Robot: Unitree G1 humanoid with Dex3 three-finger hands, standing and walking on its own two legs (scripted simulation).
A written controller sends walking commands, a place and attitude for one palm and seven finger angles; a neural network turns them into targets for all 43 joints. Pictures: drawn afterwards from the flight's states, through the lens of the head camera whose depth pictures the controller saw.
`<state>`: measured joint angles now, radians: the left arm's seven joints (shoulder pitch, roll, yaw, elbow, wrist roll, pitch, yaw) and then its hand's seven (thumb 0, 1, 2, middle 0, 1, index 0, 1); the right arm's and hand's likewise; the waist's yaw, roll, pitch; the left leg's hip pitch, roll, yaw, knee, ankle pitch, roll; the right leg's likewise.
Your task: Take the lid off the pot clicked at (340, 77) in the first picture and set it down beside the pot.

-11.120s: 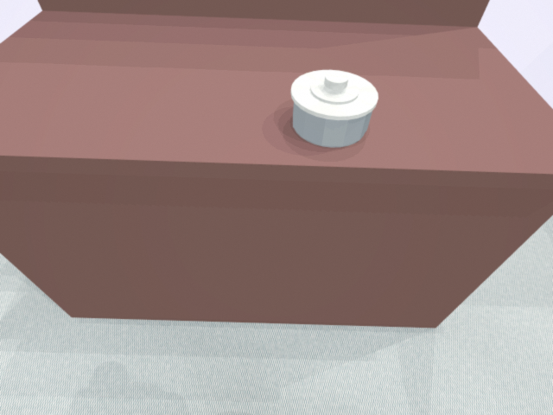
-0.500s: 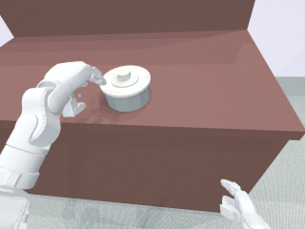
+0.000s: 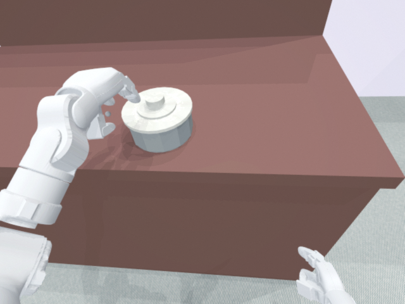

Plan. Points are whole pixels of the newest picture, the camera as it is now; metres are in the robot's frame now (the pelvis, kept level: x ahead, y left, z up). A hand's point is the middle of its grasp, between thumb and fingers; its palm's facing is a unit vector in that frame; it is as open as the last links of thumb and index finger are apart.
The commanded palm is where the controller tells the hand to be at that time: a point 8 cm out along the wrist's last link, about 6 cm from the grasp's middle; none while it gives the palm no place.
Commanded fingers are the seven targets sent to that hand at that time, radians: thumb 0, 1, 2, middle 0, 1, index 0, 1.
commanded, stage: move the open hand above the knob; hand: left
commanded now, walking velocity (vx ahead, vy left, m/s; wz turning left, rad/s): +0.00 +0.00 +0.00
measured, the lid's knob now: (154, 99) +0.50 +0.16 +0.15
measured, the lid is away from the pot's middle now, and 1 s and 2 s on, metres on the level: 0.00 0.00 0.00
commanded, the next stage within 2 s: lower the open fingers around the knob in 1.42 s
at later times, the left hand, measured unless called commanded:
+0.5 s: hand (134, 89) +0.45 +0.18 +0.21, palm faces -0.22 -0.08 -0.97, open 10.0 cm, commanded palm +0.44 +0.18 +0.29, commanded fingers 0.00 -0.36 1.63 -0.87 -0.08 -0.87 -0.08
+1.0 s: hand (152, 77) +0.50 +0.15 +0.21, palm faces -0.24 -0.09 -0.97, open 10.0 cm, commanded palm +0.46 +0.17 +0.29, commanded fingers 0.00 -0.36 1.63 -0.87 -0.08 -0.87 -0.08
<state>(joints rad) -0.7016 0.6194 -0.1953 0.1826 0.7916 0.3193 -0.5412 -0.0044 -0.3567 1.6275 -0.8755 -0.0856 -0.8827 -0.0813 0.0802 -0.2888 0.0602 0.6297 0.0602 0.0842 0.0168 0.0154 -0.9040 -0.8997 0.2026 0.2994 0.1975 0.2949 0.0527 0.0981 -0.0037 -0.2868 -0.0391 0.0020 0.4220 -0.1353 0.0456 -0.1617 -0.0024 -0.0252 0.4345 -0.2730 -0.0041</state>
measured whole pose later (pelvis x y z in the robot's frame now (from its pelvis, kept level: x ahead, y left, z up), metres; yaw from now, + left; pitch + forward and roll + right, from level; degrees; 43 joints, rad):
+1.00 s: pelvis +0.03 +0.00 +0.00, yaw -2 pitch +4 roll +0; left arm -1.05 0.51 -0.24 0.68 0.88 0.31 -0.51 0.00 -0.35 1.63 -0.87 -0.09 -0.88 -0.08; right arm 0.23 -0.30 0.01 0.68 0.05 0.09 0.03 0.01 -0.90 -0.90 0.20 0.30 0.20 0.29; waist -0.04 0.07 -0.04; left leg -0.30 -0.04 0.04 0.39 -0.17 0.05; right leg -0.18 -0.01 0.02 0.39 -0.28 0.00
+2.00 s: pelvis +0.03 +0.00 +0.00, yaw -1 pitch +3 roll +0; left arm -1.02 0.48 -0.28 0.71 0.84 0.36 -0.53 0.00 -0.35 1.63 -0.87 -0.09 -0.88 -0.08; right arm 0.21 -0.28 0.03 0.68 0.05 0.10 0.01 0.01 -0.90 -0.90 0.20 0.30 0.20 0.29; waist -0.04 0.06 -0.04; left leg -0.31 -0.04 0.03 0.43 -0.17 0.06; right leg -0.19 -0.01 0.00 0.43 -0.30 0.00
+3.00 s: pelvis +0.02 +0.00 +0.00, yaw -1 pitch +3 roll +0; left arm -1.03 0.47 -0.32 0.76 0.85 0.36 -0.51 0.00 -0.09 1.13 -0.56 -0.65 -0.61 -0.66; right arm 0.20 -0.28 0.03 0.69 0.05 0.12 0.00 0.01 -0.90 -0.90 0.20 0.30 0.20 0.29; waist -0.04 0.05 -0.05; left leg -0.33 -0.04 0.01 0.45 -0.18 0.05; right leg -0.20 -0.01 -0.01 0.44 -0.30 0.00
